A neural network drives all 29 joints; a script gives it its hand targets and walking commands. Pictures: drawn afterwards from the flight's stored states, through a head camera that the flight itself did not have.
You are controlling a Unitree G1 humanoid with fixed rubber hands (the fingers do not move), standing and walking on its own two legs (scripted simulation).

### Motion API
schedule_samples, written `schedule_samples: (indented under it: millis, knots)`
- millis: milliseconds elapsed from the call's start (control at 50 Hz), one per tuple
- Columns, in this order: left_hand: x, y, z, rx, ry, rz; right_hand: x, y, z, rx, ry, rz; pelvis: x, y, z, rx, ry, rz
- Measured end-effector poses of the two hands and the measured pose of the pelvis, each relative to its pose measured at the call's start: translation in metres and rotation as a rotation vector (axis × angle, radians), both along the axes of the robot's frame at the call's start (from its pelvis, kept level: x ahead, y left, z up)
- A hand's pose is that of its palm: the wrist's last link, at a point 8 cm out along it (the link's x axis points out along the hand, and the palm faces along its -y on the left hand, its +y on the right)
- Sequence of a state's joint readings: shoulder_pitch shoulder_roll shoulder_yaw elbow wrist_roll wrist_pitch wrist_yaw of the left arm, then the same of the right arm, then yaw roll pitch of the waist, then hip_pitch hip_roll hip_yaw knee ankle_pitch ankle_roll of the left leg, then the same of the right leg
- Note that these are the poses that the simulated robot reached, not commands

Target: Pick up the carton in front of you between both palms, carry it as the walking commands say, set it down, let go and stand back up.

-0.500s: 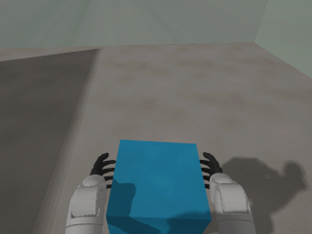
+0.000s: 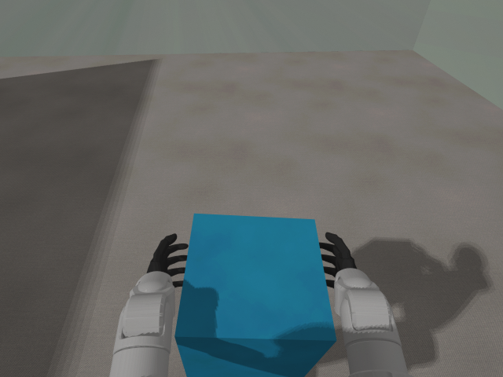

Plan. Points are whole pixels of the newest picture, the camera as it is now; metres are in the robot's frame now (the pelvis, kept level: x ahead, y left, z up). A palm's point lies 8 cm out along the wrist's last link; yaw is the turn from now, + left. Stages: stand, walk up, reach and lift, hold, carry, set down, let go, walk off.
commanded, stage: carry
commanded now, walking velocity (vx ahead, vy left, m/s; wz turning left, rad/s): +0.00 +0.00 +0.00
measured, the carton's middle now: (249, 302) +0.30 +0.01 -0.05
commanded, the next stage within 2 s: hold in 0.50 s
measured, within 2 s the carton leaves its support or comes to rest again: neither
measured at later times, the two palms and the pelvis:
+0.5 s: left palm (166, 280) +0.29 +0.14 +0.04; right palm (351, 278) +0.29 -0.16 +0.04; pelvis +0.00 -0.01 +0.00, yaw +0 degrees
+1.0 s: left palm (175, 267) +0.31 +0.13 +0.05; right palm (364, 296) +0.25 -0.16 +0.05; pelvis +0.00 +0.04 +0.01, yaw -12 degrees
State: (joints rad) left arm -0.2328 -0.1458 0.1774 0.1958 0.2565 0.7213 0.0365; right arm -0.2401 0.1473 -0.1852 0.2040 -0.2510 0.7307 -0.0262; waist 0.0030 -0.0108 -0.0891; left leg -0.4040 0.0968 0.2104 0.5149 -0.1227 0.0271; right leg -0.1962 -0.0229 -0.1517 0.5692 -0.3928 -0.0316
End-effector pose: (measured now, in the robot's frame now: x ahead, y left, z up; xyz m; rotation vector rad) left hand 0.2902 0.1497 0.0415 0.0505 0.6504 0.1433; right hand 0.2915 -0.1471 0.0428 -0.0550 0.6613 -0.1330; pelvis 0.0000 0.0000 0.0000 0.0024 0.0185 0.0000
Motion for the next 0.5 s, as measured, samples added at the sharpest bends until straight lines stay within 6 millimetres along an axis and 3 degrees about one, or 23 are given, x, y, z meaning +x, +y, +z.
schedule_samples:
  millis: [500]
  knots:
    - [-0.0012, -0.0105, 0.0009, 0.003, 0.005, -0.003, -0.0023, -0.0104, -0.0001, 0.003, 0.004, -0.003, -0.0012, -0.0095, 0.0001, 0.004, -0.003, -0.001]
